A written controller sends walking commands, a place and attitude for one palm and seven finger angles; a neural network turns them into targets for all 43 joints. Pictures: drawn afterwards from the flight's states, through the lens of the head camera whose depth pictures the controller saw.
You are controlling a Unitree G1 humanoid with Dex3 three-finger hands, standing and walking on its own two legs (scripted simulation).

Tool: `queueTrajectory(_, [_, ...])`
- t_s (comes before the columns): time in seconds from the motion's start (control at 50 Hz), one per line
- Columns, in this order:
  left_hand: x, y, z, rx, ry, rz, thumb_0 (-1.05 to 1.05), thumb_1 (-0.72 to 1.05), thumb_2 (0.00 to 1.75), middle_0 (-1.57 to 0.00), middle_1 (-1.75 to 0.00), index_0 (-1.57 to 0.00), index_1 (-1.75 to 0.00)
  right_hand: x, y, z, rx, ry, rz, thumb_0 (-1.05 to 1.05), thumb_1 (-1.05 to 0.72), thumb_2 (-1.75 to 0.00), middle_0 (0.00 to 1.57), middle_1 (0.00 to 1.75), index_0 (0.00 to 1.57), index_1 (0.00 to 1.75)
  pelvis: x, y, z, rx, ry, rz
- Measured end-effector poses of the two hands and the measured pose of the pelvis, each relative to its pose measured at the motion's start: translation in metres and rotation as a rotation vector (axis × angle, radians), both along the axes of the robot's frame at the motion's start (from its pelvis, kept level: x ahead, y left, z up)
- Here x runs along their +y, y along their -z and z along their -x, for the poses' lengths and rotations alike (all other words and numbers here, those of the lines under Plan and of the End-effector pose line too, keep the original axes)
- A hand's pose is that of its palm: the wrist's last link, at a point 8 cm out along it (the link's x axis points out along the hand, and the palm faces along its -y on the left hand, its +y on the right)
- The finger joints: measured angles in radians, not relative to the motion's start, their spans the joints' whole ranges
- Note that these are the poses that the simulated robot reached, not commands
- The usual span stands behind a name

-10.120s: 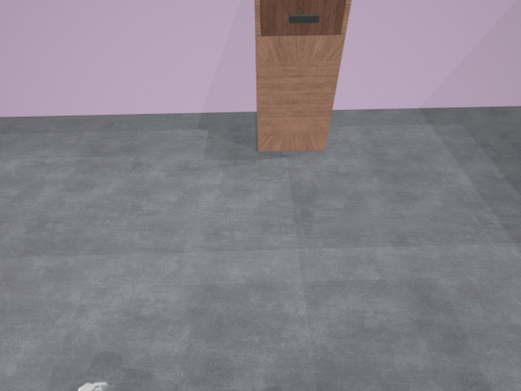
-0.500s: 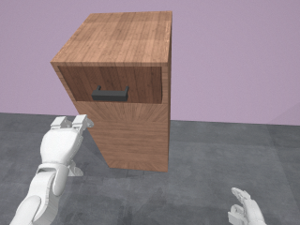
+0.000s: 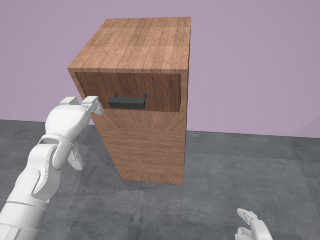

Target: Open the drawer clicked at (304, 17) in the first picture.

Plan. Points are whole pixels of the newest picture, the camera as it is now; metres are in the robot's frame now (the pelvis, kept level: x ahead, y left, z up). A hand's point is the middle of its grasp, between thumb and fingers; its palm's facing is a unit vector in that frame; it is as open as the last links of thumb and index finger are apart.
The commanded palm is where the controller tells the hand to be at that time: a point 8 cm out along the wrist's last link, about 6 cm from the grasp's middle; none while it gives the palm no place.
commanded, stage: raise the hand with hooked fingers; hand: left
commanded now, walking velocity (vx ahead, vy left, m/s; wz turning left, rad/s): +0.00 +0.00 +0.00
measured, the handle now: (128, 99) +0.57 +0.21 +0.01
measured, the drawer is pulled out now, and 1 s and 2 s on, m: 0.00 0.00 0.00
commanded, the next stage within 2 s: move the hooked fingers above the handle in 0.22 s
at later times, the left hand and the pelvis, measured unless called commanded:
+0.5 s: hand (92, 138) +0.31 +0.22 +0.10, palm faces +0.01 -0.04 -1.00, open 13.9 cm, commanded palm +0.30 +0.23 +0.17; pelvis -0.01 -0.02 +0.00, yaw +1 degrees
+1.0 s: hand (106, 120) +0.39 +0.21 +0.09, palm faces +0.01 -0.02 -1.00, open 13.9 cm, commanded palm +0.37 +0.22 +0.15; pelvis +0.00 -0.02 +0.00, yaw +0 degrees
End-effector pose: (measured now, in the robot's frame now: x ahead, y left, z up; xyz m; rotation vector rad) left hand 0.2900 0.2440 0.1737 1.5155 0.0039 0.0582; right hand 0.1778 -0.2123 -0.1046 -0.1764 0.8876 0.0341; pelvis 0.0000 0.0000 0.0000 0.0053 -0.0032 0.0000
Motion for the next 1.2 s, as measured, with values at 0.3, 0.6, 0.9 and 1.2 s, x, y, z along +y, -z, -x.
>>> queueTrajectory(0.3, [-0.011, 0.002, 0.012, -0.057, 0.006, -0.001, 0.00, -0.49, 0.30, -0.32, -1.20, -0.32, -1.20, -0.023, 0.005, 0.014, 0.025, 0.031, 0.020, 0.01, -0.91, -0.90, 0.20, 0.30, 0.20, 0.30, -0.010, 0.000, 0.007, 0.003, -0.001, -0.007])
queueTrajectory(0.6, [-0.025, 0.016, -0.020, 0.019, 0.036, -0.023, 0.00, -0.50, 0.30, -0.32, -1.21, -0.32, -1.20, -0.029, -0.003, 0.002, -0.040, 0.040, 0.031, 0.01, -0.91, -0.90, 0.20, 0.30, 0.20, 0.30, -0.023, 0.001, 0.011, 0.020, -0.011, -0.009])
queueTrajectory(0.9, [-0.029, 0.028, -0.063, 0.045, 0.064, -0.023, 0.00, -0.49, 0.30, -0.31, -1.20, -0.32, -1.20, -0.058, 0.017, 0.050, 0.123, 0.146, 0.084, 0.01, -0.91, -0.90, 0.20, 0.30, 0.20, 0.30, -0.020, 0.003, 0.002, 0.079, 0.005, -0.010])
queueTrajectory(1.2, [-0.030, 0.032, -0.106, 0.033, 0.041, -0.045, 0.00, -0.49, 0.30, -0.31, -1.20, -0.32, -1.20, -0.049, 0.023, 0.060, 0.164, 0.186, 0.069, 0.01, -0.91, -0.90, 0.20, 0.30, 0.20, 0.30, -0.012, 0.006, -0.007, 0.121, 0.012, -0.009])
